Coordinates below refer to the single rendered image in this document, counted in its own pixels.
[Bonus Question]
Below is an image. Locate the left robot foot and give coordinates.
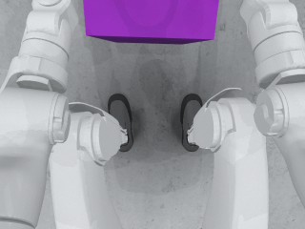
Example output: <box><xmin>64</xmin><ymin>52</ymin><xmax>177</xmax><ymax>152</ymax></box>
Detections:
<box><xmin>108</xmin><ymin>94</ymin><xmax>133</xmax><ymax>152</ymax></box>

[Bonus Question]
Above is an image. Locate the carton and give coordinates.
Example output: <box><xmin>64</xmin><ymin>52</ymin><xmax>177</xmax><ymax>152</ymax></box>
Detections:
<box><xmin>83</xmin><ymin>0</ymin><xmax>219</xmax><ymax>45</ymax></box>

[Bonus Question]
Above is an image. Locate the right robot shin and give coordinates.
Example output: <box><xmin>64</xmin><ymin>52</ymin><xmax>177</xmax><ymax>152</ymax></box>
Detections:
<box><xmin>187</xmin><ymin>88</ymin><xmax>256</xmax><ymax>149</ymax></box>

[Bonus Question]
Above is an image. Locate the left robot upper arm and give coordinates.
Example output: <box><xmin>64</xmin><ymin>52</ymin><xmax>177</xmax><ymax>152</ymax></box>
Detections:
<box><xmin>0</xmin><ymin>86</ymin><xmax>71</xmax><ymax>229</ymax></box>

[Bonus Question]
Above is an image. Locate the right robot upper arm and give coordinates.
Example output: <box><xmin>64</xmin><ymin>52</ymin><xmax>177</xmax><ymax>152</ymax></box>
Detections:
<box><xmin>254</xmin><ymin>82</ymin><xmax>305</xmax><ymax>209</ymax></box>

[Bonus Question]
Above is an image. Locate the left robot forearm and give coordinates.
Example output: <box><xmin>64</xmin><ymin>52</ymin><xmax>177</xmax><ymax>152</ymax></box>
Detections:
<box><xmin>0</xmin><ymin>0</ymin><xmax>79</xmax><ymax>94</ymax></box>

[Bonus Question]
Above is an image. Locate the right robot forearm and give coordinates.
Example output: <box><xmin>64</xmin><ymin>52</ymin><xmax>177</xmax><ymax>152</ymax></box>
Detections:
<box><xmin>239</xmin><ymin>0</ymin><xmax>305</xmax><ymax>90</ymax></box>

